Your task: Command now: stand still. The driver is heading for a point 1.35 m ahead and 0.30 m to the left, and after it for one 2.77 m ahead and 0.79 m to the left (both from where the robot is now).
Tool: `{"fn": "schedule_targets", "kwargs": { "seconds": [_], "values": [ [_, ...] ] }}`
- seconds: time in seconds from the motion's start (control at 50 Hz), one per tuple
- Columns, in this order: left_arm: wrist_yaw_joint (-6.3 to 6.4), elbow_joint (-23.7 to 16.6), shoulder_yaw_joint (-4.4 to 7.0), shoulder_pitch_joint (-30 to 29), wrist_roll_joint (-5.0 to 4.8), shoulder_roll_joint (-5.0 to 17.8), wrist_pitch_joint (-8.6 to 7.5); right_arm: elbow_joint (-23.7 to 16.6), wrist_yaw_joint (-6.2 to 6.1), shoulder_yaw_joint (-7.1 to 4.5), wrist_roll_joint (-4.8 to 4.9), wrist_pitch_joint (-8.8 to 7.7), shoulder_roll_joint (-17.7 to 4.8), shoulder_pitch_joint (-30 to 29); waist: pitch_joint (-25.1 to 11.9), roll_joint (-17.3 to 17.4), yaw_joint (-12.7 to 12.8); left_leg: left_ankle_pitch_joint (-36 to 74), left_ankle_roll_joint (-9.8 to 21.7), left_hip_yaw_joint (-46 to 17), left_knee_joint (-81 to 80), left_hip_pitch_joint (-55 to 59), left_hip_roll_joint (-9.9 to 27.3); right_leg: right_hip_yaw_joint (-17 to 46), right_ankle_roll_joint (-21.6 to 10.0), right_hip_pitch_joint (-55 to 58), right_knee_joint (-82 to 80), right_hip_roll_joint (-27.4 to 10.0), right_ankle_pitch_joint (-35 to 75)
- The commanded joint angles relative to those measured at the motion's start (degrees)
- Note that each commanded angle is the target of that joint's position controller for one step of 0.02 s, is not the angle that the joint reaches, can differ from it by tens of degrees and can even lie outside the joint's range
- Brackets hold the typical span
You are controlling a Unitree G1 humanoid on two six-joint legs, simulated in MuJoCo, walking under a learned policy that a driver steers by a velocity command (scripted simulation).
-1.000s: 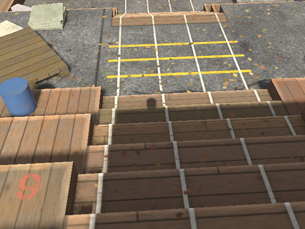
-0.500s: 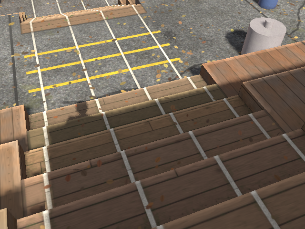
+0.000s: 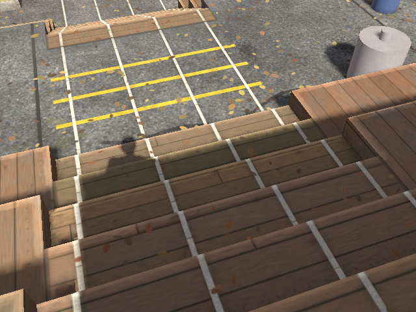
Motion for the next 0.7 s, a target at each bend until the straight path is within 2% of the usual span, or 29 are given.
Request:
{"fn": "schedule_targets", "kwargs": {
  "seconds": [0.02,0.2,0.22,0.26,0.28,0.3,0.32,0.34,0.36,0.4,0.44,0.46,0.48,0.5,0.52,0.54,0.56,0.58,0.6,0.62,0.64,0.66,0.68,0.7],
  "values": [
    [0.21,-0.97,0.72,0.46,0.08,4.61,-0.4,-0.52,-0.24,-0.75,-0.02,-0.44,-4.47,3.69,0.71,0.03,-0.27,4.6,1.5,-5.32,-5.25,-3.6,5.46,6.99,-2.07,2.35,-3.83,-6.51,4.39],
    [0.39,1.66,0.62,1.68,0.08,4.14,-0.26,1.15,-0.36,-0.46,0.05,-0.88,-3.82,3.21,1.74,0.16,0.0,5.0,1.61,-5.61,-6.75,-3.92,5.6,6.56,-1.23,3.3,-4.23,-6.52,4.76],
    [0.36,2.28,0.48,2.47,0.02,3.63,-0.18,1.65,-0.27,-0.26,-0.04,-0.96,-3.28,3.96,0.49,0.28,-0.07,0.29,1.59,-5.7,-8.07,-3.61,5.34,6.3,-1.08,4.26,-4.87,-6.01,0.49],
    [0.31,2.17,1.09,2.55,0.2,4.62,0.06,1.77,0.0,-1.53,-0.1,-0.68,-6.22,4.6,2.19,2.5,-0.44,-14.66,3.03,-7.21,-9.53,-4.61,4.68,3.06,-1.71,1.42,-0.64,-2.29,-11.61],
    [0.15,1.84,1.37,2.4,0.47,4.74,0.12,1.34,0.16,-2.16,-0.06,-0.44,-7.65,4.56,3.67,4.57,-0.77,-23.34,4.53,-9.9,-11.34,-5.33,5.82,0.69,-2.1,-2.03,2.77,-0.16,-17.34],
    [-0.01,0.91,1.53,0.31,0.35,4.49,-0.04,1.32,0.16,-2.62,0.12,-0.39,-8.26,5.75,6.03,6.16,-1.81,-28.57,6.2,-13.54,-13.98,-4.86,8.05,-1.27,-2.15,-6.83,6.8,1.05,-18.2],
    [-0.28,-0.34,1.59,-1.42,0.86,3.8,-0.39,1.85,0.16,-3.03,0.31,-0.44,-8.36,7.44,8.21,7.26,-2.31,-31.23,7.95,-16.83,-16.24,-4.25,11.2,-3.39,-2.21,-10.31,9.7,1.15,-17.01],
    [-0.46,-0.84,1.56,-2.24,1.34,3.35,-0.97,2.25,0.04,-3.36,0.19,-0.68,-8.53,8.07,10.09,7.79,-2.51,-29.59,9.33,-18.56,-16.92,-4.5,13.13,-4.1,-2.25,-11.45,11.97,-0.26,-14.82],
    [-0.63,-1.11,1.59,-2.06,1.66,2.91,-1.53,2.46,0.05,-3.52,0.0,-0.96,-8.0,8.31,10.17,7.41,-2.34,-26.46,10.07,-18.72,-16.7,-4.49,13.74,-3.81,-2.43,-11.52,13.08,-1.31,-13.83],
    [-0.97,-0.52,1.86,1.27,1.56,2.65,-2.44,1.99,0.18,-3.94,-0.34,-1.41,-8.15,6.2,9.83,6.65,-0.16,-22.52,10.56,-16.68,-13.74,-7.03,13.04,-4.59,-3.14,-7.04,11.32,-1.67,-13.91],
    [-1.0,2.39,2.54,10.36,1.26,2.93,-2.91,0.94,0.21,-4.11,-0.11,-1.59,-7.62,2.95,8.21,4.37,4.11,-20.75,9.51,-12.58,-6.69,-15.61,9.6,-5.02,-3.84,5.93,7.75,-0.06,-13.72],
    [-0.8,4.25,3.23,15.11,1.23,4.56,-3.21,-0.49,0.16,-3.96,-0.14,-1.9,-6.8,0.77,7.19,-0.16,6.07,-18.02,8.12,-9.17,0.41,-20.24,6.6,-0.19,-5.0,10.91,4.91,-1.96,-17.8],
    [-0.34,5.98,4.27,20.54,0.94,8.32,-3.53,-2.27,0.39,-3.65,-0.08,-2.31,-4.95,-0.77,7.04,-10.47,7.23,-17.5,5.55,-1.85,14.36,-28.5,-0.31,15.01,-8.88,15.66,-2.99,-9.4,-27.31],
    [-0.55,7.61,5.01,26.91,1.0,11.04,-3.78,-3.41,0.54,-4.19,-1.34,-2.5,-6.06,-1.25,5.86,-16.79,8.94,-22.81,4.68,0.79,30.94,-36.74,-3.95,33.54,-14.58,19.55,-10.07,-19.84,-30.17],
    [-0.49,6.6,4.41,24.72,1.09,9.51,-4.1,-3.45,0.61,-4.7,-1.86,-2.72,-7.64,-2.83,7.72,-7.86,6.76,-19.3,4.98,-4.41,37.45,-40.39,-0.95,33.89,-16.09,17.15,-9.95,-21.51,-28.46],
    [-0.35,4.81,4.25,20.51,1.06,9.03,-4.51,-2.96,0.98,-4.5,-1.3,-3.1,-6.27,-2.32,8.03,-3.78,4.41,-13.33,4.73,-5.6,38.54,-39.49,1.33,30.22,-15.69,14.06,-9.85,-20.73,-24.45],
    [-0.12,3.73,4.11,17.78,1.2,8.41,-4.94,-2.33,1.35,-4.49,-1.13,-3.48,-5.63,-1.8,7.61,-2.32,2.56,-9.37,4.22,-5.87,37.77,-37.89,3.2,27.03,-14.79,11.89,-10.16,-19.78,-19.95],
    [0.22,3.25,3.72,16.79,1.47,7.22,-5.39,-2.34,1.66,-4.84,-1.41,-3.55,-6.41,-2.71,6.15,-1.85,1.64,-5.84,3.32,-6.38,37.06,-36.45,4.22,23.78,-13.54,11.08,-9.73,-18.58,-15.12],
    [0.31,2.41,3.36,15.92,2.25,6.37,-5.96,-1.5,2.05,-5.01,-1.42,-3.2,-6.18,-1.91,4.83,-1.89,1.42,-2.71,2.33,-5.2,36.53,-33.92,3.79,19.44,-13.22,9.21,-9.21,-16.18,-10.1],
    [0.42,2.86,3.06,17.05,2.55,5.64,-6.45,-0.97,2.3,-5.1,-1.58,-2.67,-5.92,-1.03,4.12,-2.83,0.69,1.62,2.1,-6.04,37.45,-33.33,4.03,17.12,-13.17,8.65,-7.52,-15.93,-4.32],
    [0.5,2.96,2.77,18.16,2.1,5.2,-6.67,-1.17,2.46,-5.11,-1.47,-2.2,-5.65,-1.59,3.81,-2.99,0.24,4.11,1.71,-5.52,37.28,-33.33,3.74,14.95,-12.83,7.85,-6.75,-15.31,1.4],
    [0.76,4.07,2.27,18.75,1.44,4.08,-7.5,-2.41,2.67,-5.6,-0.68,-2.42,-6.06,-5.64,5.14,-1.93,0.12,11.23,1.45,-9.07,32.51,-37.03,4.5,11.91,-11.04,9.82,-4.27,-13.3,1.16],
    [1.06,3.55,1.83,19.39,1.39,4.55,-8.08,-2.89,2.94,-5.34,-0.8,-2.61,-5.71,-8.03,4.31,-2.68,1.09,15.98,1.62,-8.08,28.44,-36.74,3.8,10.42,-10.04,9.83,-3.56,-12.49,3.49],
    [1.28,2.87,1.88,16.73,1.2,5.12,-8.45,-4.51,3.32,-4.99,-1.04,-2.65,-5.58,-11.17,5.66,-2.79,0.16,23.56,1.32,-6.08,22.01,-33.22,2.95,7.92,-9.62,3.55,-2.73,-10.29,-0.65]
  ]
}}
